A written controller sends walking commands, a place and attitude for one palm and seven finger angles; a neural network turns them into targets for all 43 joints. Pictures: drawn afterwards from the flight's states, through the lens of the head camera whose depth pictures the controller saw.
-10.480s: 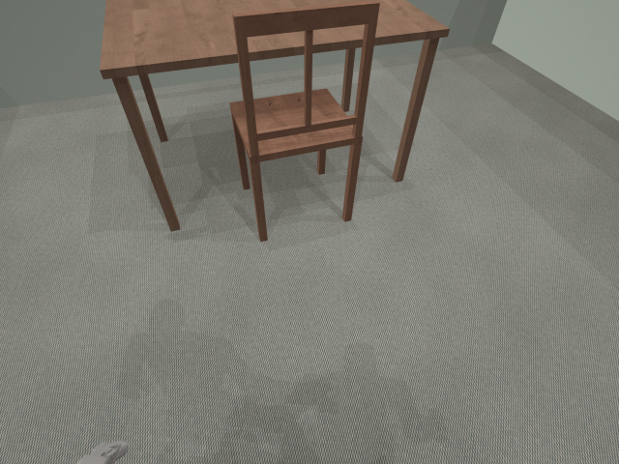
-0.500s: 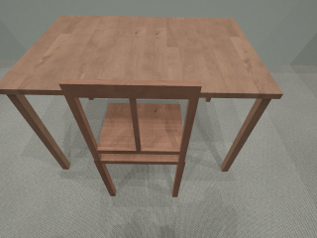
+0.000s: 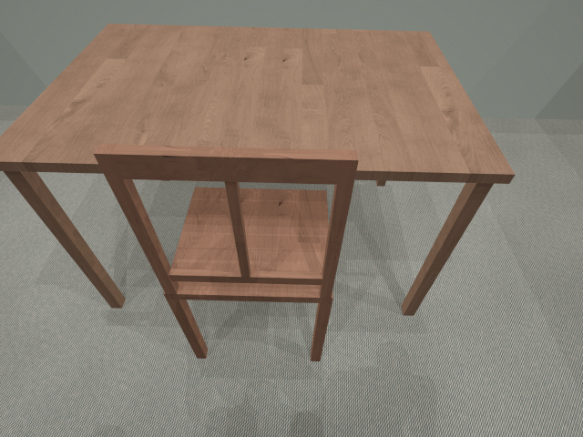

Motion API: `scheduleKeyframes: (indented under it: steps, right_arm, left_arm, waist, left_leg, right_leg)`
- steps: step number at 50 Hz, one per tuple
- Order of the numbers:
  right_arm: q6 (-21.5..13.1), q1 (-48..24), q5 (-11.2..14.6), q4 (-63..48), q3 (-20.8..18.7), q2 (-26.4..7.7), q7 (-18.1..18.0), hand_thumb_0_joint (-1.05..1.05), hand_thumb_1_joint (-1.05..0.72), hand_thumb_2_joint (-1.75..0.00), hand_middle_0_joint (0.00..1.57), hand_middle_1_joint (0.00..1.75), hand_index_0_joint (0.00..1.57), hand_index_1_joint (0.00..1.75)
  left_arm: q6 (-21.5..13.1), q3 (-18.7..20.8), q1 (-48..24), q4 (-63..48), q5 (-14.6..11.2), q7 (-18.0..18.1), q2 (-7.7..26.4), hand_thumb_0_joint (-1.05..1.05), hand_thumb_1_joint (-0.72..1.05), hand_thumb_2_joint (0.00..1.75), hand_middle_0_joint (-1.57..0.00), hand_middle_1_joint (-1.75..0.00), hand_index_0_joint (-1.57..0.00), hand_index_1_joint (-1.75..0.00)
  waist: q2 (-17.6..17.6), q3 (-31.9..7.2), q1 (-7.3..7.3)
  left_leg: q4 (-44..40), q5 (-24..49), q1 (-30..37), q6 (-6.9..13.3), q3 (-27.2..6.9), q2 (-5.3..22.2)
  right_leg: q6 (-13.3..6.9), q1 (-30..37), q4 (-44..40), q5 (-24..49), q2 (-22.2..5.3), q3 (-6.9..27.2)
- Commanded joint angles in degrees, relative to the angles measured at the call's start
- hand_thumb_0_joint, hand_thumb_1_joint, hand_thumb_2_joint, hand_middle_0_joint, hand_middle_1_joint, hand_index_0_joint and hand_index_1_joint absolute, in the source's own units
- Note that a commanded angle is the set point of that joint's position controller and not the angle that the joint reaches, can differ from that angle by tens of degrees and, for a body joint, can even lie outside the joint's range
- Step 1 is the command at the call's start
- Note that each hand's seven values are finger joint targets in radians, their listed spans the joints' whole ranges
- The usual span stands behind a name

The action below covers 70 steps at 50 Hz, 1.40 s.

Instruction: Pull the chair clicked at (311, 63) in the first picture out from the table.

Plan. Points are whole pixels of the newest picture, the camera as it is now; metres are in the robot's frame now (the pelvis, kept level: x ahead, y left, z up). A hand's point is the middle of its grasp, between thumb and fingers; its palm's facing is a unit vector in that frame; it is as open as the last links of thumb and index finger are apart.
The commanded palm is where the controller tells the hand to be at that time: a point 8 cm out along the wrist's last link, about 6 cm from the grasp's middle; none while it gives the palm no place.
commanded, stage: look again from close up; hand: left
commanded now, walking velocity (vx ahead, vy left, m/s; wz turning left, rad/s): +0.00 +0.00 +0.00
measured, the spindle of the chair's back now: (239, 233) +0.50 +0.14 -0.09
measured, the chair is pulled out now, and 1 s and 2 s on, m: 0.00 0.00 0.00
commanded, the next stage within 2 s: shuffle to correct the standing spot in 0.22 s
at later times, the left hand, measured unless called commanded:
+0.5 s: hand out of the picture -0.02 +0.14 -0.18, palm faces +0.04 -0.99 -0.15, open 7.3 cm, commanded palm none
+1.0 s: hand out of the picture +0.07 +0.08 -0.18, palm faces +0.08 -0.98 -0.19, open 7.3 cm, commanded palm none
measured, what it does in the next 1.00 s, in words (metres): walks ahead: right foot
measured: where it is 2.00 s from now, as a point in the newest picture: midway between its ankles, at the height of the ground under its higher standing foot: outside the picture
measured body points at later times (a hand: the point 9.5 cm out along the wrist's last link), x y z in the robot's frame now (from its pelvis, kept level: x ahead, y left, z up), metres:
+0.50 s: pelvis +0.01 -0.01 +0.00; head +0.03 -0.01 +0.45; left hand -0.02 +0.19 -0.16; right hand -0.01 -0.22 -0.17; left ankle -0.01 +0.06 -0.74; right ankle -0.02 -0.12 -0.74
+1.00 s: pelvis +0.08 -0.07 +0.00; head +0.13 -0.09 +0.44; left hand +0.07 +0.13 -0.16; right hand +0.11 -0.31 -0.17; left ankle +0.07 +0.05 -0.71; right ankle +0.05 -0.15 -0.74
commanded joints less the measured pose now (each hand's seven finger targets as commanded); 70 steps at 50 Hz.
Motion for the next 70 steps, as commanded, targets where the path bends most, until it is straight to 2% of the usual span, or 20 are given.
scheduleKeyframes:
  steps: [1,15,20,26,31,34,35,36,37,38,41,43,46,53,57,60,61,62,64,70]
  right_arm:
    - [-0.4,4.4,0.1,-0.8,-0.8,-4.5,-0.1,0.00,-0.90,-0.90,0.20,0.30,0.20,0.30]
    - [-0.6,4.1,0.0,-0.5,-0.6,-4.9,-0.2,0.00,-0.90,-0.90,0.20,0.30,0.20,0.30]
    - [-0.5,5.1,-0.3,0.2,-1.0,-5.5,-0.3,0.00,-0.90,-0.90,0.20,0.30,0.20,0.30]
    - [-0.2,7.6,-0.7,-0.3,-2.7,-8.4,-1.0,0.00,-0.90,-0.90,0.20,0.30,0.20,0.30]
    - [-1.0,8.1,-1.3,-1.4,-3.0,-8.7,-1.3,0.00,-0.90,-0.90,0.20,0.30,0.20,0.30]
    - [-0.9,5.0,-1.2,-1.9,-3.2,-9.3,-1.4,0.00,-0.90,-0.90,0.20,0.30,0.20,0.30]
    - [-0.9,5.5,-0.9,-1.8,-3.2,-8.2,-1.3,0.00,-0.90,-0.90,0.20,0.30,0.20,0.30]
    - [-0.8,5.5,-0.6,-2.7,-2.7,-5.2,-0.9,0.00,-0.90,-0.90,0.20,0.30,0.20,0.30]
    - [-0.2,3.8,-0.8,-3.9,-2.3,-4.4,-0.7,0.00,-0.90,-0.90,0.20,0.30,0.20,0.30]
    - [0.2,3.0,-0.8,-3.6,-2.3,-4.1,-0.6,0.00,-0.90,-0.90,0.20,0.30,0.20,0.30]
    - [0.9,3.5,-0.2,-2.2,-1.7,-2.0,-0.8,0.00,-0.90,-0.90,0.20,0.30,0.20,0.30]
    - [1.2,3.1,0.2,-2.6,-1.6,-2.2,-0.7,0.00,-0.90,-0.90,0.20,0.30,0.20,0.30]
    - [2.3,-0.1,0.1,-4.6,-2.5,-4.7,-0.7,0.00,-0.90,-0.90,0.20,0.30,0.20,0.30]
    - [3.8,-7.1,-0.4,-11.0,-4.1,-7.2,0.4,0.00,-0.90,-0.90,0.20,0.30,0.20,0.30]
    - [3.1,-8.0,0.0,-12.7,-4.1,-6.0,0.8,0.00,-0.90,-0.90,0.20,0.30,0.20,0.30]
    - [1.8,-2.5,-0.3,-11.3,-4.0,-7.2,0.9,0.00,-0.90,-0.90,0.20,0.30,0.20,0.30]
    - [1.1,-1.5,-0.5,-11.6,-4.7,-10.5,0.8,0.00,-0.90,-0.90,0.20,0.30,0.20,0.30]
    - [1.0,-1.7,-0.8,-12.4,-5.0,-14.3,0.8,0.00,-0.90,-0.90,0.20,0.30,0.20,0.30]
    - [1.6,-5.4,-1.1,-13.3,-3.6,-11.9,0.5,0.00,-0.90,-0.90,0.20,0.30,0.20,0.30]
    - [1.9,-7.2,-0.9,-13.5,-3.1,-11.8,0.3,0.00,-0.90,-0.90,0.20,0.30,0.20,0.30]
  left_arm:
    - [-0.4,0.6,6.1,-0.8,0.3,0.4,4.9,0.00,0.90,0.90,-0.20,-0.30,-0.20,-0.30]
    - [-0.5,0.7,5.9,-0.7,0.2,0.4,5.3,0.00,0.90,0.90,-0.20,-0.30,-0.20,-0.30]
    - [0.0,1.0,5.6,-0.3,0.6,-0.1,4.8,0.00,0.90,0.90,-0.20,-0.30,-0.20,-0.30]
    - [1.5,2.2,4.2,-2.3,1.6,-1.4,4.6,0.00,0.90,0.90,-0.20,-0.30,-0.20,-0.30]
    - [1.3,3.3,0.6,-5.8,1.3,-2.4,4.3,0.00,0.90,0.90,-0.20,-0.30,-0.20,-0.30]
    - [1.1,3.6,6.6,-3.8,1.1,-2.6,3.7,0.00,0.90,0.90,-0.20,-0.30,-0.20,-0.30]
    - [0.8,3.9,9.0,-2.9,1.3,-2.3,5.2,0.00,0.90,0.90,-0.20,-0.30,-0.20,-0.30]
    - [0.5,4.3,10.4,-2.2,1.2,-1.7,8.7,0.00,0.90,0.90,-0.20,-0.30,-0.20,-0.30]
    - [0.1,4.3,11.7,-2.0,0.7,-1.2,10.7,0.00,0.90,0.90,-0.20,-0.30,-0.20,-0.30]
    - [-0.2,3.8,10.2,-2.5,0.5,-0.8,10.2,0.00,0.90,0.90,-0.20,-0.30,-0.20,-0.30]
    - [-1.2,2.8,3.2,-3.8,0.6,-0.1,8.3,0.00,0.90,0.90,-0.20,-0.30,-0.20,-0.30]
    - [-1.5,3.0,4.0,-3.9,0.9,0.4,9.4,0.00,0.90,0.90,-0.20,-0.30,-0.20,-0.30]
    - [-0.6,3.9,4.8,-3.7,0.6,0.7,11.6,0.00,0.90,0.90,-0.20,-0.30,-0.20,-0.30]
    - [1.0,5.2,2.7,-7.3,1.6,1.2,12.6,0.00,0.90,0.90,-0.20,-0.30,-0.20,-0.30]
    - [1.5,5.3,-0.7,-9.8,1.9,0.6,13.6,0.00,0.90,0.90,-0.20,-0.30,-0.20,-0.30]
    - [1.7,5.2,-2.6,-10.9,1.2,0.2,14.1,0.00,0.90,0.90,-0.20,-0.30,-0.20,-0.30]
    - [1.8,4.9,-1.2,-11.5,0.9,0.0,12.6,0.00,0.90,0.90,-0.20,-0.30,-0.20,-0.30]
    - [2.2,4.4,0.5,-11.9,0.4,0.2,9.6,0.00,0.90,0.90,-0.20,-0.30,-0.20,-0.30]
    - [3.2,4.2,-1.0,-11.8,0.5,0.7,10.1,0.00,0.90,0.90,-0.20,-0.30,-0.20,-0.30]
    - [3.1,3.3,-1.7,-10.6,0.7,-0.5,10.3,0.00,0.90,0.90,-0.20,-0.30,-0.20,-0.30]
  waist:
    - [-0.6,4.1,-0.09]
    - [-0.3,2.8,0.01]
    - [-0.1,3.4,-0.65]
    - [4.5,7.9,-1.40]
    - [2.0,5.9,-1.58]
    - [1.0,0.8,1.51]
    - [-3.7,-0.1,2.19]
    - [-14.1,1.1,2.45]
    - [-16.1,1.3,3.09]
    - [-9.6,1.9,2.58]
    - [-0.7,3.6,-0.15]
    - [-1.3,-0.4,0.68]
    - [-3.5,-2.5,2.27]
    - [-8.6,1.2,2.54]
    - [-10.5,0.4,1.59]
    - [-7.5,-2.8,-1.09]
    - [0.2,-5.7,-0.79]
    - [13.1,-6.1,-0.28]
    - [10.2,-1.2,0.53]
    - [6.2,-5.1,1.05]
  left_leg:
    - [-4.2,5.8,0.7,-2.5,-9.4,9.1]
    - [-4.1,9.6,2.0,-2.6,-9.7,9.4]
    - [-5.6,-2.4,1.9,-2.1,-10.6,10.4]
    - [-12.1,-15.5,-0.7,3.7,-21.3,19.4]
    - [-8.2,3.7,2.2,7.5,-20.2,22.7]
    - [0.4,5.3,-3.5,2.5,-11.2,16.9]
    - [6.8,-0.1,-9.2,-0.2,-7.2,12.3]
    - [14.1,-10.2,-18.2,-3.3,-0.6,5.5]
    - [22.7,-20.9,-20.5,-4.6,0.7,4.1]
    - [28.7,-22.0,-18.7,-4.6,-2.6,5.4]
    - [26.8,-16.2,-14.8,-5.5,-5.3,7.3]
    - [23.2,-15.6,-14.5,-6.4,-4.9,6.4]
    - [25.9,-13.6,-16.7,-7.4,-4.8,4.4]
    - [34.5,-12.5,-21.0,-8.0,-7.0,3.4]
    - [22.0,-9.0,-13.1,-7.3,-4.4,2.4]
    - [3.7,9.2,1.6,-6.3,-3.5,2.6]
    - [3.0,22.8,8.4,-3.4,-11.0,10.6]
    - [1.3,41.2,5.6,3.7,-23.7,22.3]
    - [-2.8,30.8,-7.3,7.2,-21.3,20.8]
    - [-3.3,17.6,0.2,6.3,-19.1,15.7]
  right_leg:
    - [-2.0,-5.5,-4.4,7.6,-4.9,5.1]
    - [-2.0,-4.2,-4.5,9.3,-5.1,5.1]
    - [-2.0,-5.9,-2.5,1.6,-3.6,3.2]
    - [-1.6,-14.6,12.6,-7.5,-1.3,-2.1]
    - [-1.5,-19.6,17.8,-10.9,-4.2,0.2]
    - [-1.4,-4.3,3.7,0.3,-1.5,-3.3]
    - [-2.4,2.6,-1.5,3.8,-2.9,0.5]
    - [-5.5,7.9,-5.3,7.4,-10.4,10.7]
    - [-9.9,6.6,-9.3,10.2,-18.3,18.9]
    - [-12.7,2.0,-10.1,9.0,-19.4,19.4]
    - [-11.9,-0.9,-5.0,37.7,-16.3,11.6]
    - [-11.6,4.8,-0.8,53.2,-16.1,9.5]
    - [-12.1,9.0,1.0,58.8,-17.2,10.6]
    - [-12.8,5.9,1.1,52.4,-17.5,9.4]
    - [-10.4,1.5,2.9,44.1,-14.2,7.0]
    - [-5.0,-2.9,10.7,31.3,-9.3,4.1]
    - [-2.3,-8.5,17.1,14.3,-5.1,1.3]
    - [0.7,-12.3,27.4,-18.3,0.0,-1.4]
    - [-0.1,-8.9,36.5,-20.9,-0.2,3.2]
    - [0.6,-9.8,25.7,-15.0,-0.7,1.3]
